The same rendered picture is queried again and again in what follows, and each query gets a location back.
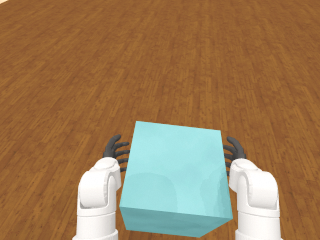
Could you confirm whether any left robot hand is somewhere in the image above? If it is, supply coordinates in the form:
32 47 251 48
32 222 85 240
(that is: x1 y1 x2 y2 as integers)
102 134 130 172

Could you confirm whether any right robot forearm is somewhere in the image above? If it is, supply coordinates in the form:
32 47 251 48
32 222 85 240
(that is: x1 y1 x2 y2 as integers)
228 158 283 240

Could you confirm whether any carton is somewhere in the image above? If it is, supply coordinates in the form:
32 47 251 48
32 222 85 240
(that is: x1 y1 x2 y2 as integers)
119 121 233 238

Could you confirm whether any left robot forearm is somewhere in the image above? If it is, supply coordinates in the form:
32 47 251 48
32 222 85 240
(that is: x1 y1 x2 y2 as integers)
72 157 122 240

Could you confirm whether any right robot hand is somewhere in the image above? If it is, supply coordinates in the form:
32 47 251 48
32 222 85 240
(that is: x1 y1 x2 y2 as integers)
222 136 247 176

